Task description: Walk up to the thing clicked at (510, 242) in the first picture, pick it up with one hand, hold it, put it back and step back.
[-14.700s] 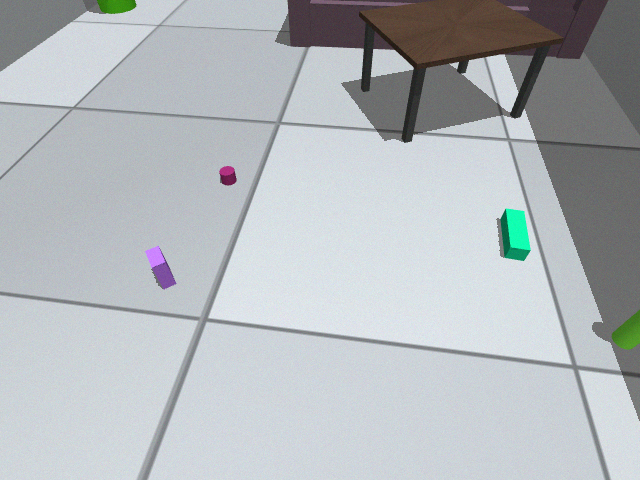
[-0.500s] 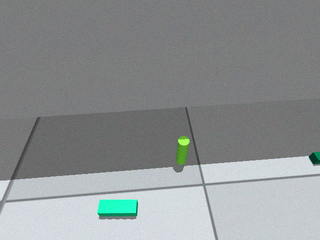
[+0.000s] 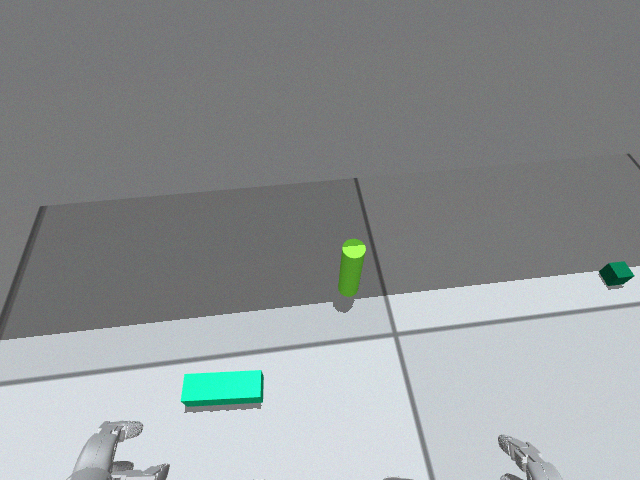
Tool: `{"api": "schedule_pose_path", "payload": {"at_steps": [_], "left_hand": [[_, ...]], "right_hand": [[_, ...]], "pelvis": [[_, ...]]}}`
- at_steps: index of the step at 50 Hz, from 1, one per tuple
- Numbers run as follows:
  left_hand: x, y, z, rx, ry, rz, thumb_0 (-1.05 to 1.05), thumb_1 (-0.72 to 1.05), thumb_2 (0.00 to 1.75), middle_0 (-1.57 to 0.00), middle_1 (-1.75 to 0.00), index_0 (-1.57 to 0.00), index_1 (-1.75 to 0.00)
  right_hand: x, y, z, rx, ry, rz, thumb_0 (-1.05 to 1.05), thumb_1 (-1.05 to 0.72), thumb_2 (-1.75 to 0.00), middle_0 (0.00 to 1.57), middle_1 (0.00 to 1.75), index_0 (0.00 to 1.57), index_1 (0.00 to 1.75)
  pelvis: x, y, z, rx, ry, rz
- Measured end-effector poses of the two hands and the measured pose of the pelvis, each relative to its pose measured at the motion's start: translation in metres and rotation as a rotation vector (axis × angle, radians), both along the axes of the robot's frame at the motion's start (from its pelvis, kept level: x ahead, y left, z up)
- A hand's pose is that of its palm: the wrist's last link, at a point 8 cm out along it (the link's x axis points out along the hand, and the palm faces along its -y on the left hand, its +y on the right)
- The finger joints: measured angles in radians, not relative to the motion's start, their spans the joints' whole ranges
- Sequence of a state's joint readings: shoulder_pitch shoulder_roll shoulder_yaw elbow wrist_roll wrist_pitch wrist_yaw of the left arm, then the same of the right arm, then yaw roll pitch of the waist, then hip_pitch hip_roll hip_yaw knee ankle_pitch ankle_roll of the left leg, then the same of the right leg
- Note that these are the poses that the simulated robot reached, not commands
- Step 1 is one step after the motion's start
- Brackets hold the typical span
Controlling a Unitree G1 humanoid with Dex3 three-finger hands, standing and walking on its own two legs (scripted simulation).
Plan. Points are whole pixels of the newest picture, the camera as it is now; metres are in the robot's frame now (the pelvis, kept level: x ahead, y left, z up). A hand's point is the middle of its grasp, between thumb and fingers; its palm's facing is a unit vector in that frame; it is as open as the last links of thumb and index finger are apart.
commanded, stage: rise first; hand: left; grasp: from above
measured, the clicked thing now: (224, 388) +0.41 +0.28 -0.72
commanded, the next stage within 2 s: none
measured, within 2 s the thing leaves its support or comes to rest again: neither
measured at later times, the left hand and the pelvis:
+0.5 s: hand out of the picture +0.13 +0.27 -0.21, palm faces -0.13 -0.88 -0.45, open 14.3 cm; pelvis -0.01 +0.01 -0.07, yaw +0 degrees
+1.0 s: hand (153, 466) +0.19 +0.31 -0.34, palm faces -0.40 -0.62 -0.68, open 14.2 cm; pelvis -0.05 +0.00 -0.21, yaw -1 degrees
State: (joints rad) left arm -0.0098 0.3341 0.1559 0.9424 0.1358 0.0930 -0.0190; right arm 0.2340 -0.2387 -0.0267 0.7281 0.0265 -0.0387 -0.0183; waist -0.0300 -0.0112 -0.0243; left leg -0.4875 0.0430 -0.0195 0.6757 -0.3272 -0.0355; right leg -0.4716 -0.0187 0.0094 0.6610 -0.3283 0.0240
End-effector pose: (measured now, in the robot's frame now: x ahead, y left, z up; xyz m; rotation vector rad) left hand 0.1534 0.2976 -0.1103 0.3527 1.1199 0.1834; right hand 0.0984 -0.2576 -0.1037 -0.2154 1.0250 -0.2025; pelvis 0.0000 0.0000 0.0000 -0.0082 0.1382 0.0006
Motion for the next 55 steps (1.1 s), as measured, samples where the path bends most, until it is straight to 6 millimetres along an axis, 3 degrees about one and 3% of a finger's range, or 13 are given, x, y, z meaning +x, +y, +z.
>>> {"api": "schedule_pose_path", "payload": {"at_steps": [6, 12, 24, 37, 44, 55], "left_hand": [[-0.008, 0.005, -0.018, 0.026, 0.046, -0.008, 0.01, -0.25, 0.99, -0.07, -1.03, -0.07, -1.01], [-0.014, 0.01, -0.035, 0.049, 0.021, -0.039, 0.0, -0.46, 1.01, -0.07, -1.05, -0.06, -1.05], [-0.026, 0.013, -0.054, 0.09, 0.029, -0.094, 0.0, -0.56, 1.01, -0.07, -1.06, -0.06, -1.06], [-0.031, 0.02, -0.083, 0.161, 0.03, -0.182, 0.0, -0.58, 0.99, -0.09, -1.05, -0.08, -1.05], [-0.002, 0.032, -0.133, 0.262, -0.008, -0.346, 0.0, -0.57, 0.99, -0.09, -1.05, -0.08, -1.05], [0.072, 0.041, -0.224, 0.451, -0.131, -0.637, 0.0, -0.57, 1.0, -0.1, -1.06, -0.08, -1.07]], "right_hand": [[0.014, 0.005, -0.009, -0.007, -0.058, 0.024, 0.01, -0.89, -0.89, 0.2, 0.3, 0.21, 0.3], [0.032, 0.008, -0.021, -0.033, -0.112, 0.052, 0.01, -0.88, -0.89, 0.2, 0.3, 0.21, 0.3], [0.063, 0.024, -0.04, -0.032, -0.216, 0.117, 0.01, -0.9, -0.9, 0.2, 0.3, 0.21, 0.3], [0.065, 0.028, -0.075, -0.025, -0.248, 0.158, 0.01, -0.92, -0.9, 0.2, 0.3, 0.21, 0.3], [0.058, 0.014, -0.127, -0.043, -0.224, 0.187, 0.01, -0.91, -0.9, 0.2, 0.3, 0.21, 0.3], [0.021, -0.009, -0.251, -0.057, -0.056, 0.175, 0.01, -0.92, -0.9, 0.2, 0.3, 0.21, 0.3]], "pelvis": [[0.002, 0.005, -0.017, -0.007, 0.056, -0.001], [0.001, 0.01, -0.038, -0.017, 0.103, 0.003], [-0.004, 0.011, -0.069, -0.034, 0.177, 0.008], [-0.017, 0.009, -0.105, -0.04, 0.25, 0.013], [-0.032, 0.006, -0.151, -0.033, 0.33, 0.008], [-0.06, 0.003, -0.249, -0.032, 0.445, -0.012]]}}
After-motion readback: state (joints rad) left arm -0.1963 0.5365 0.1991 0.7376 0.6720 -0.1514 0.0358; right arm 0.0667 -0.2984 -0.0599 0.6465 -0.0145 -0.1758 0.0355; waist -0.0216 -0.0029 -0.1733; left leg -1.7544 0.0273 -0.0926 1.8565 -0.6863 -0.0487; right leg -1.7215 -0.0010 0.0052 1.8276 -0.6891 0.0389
